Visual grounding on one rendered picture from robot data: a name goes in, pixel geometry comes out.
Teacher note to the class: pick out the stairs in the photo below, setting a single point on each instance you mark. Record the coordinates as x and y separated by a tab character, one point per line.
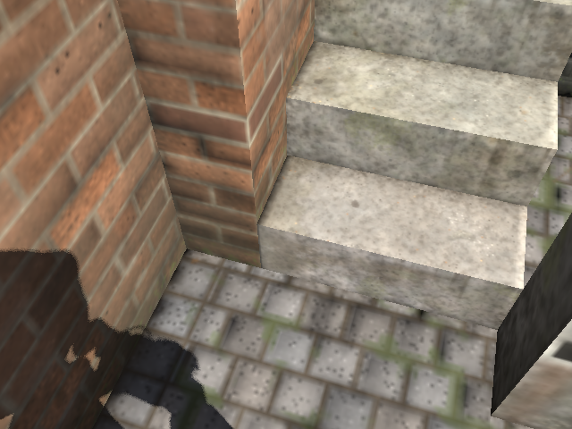
418	132

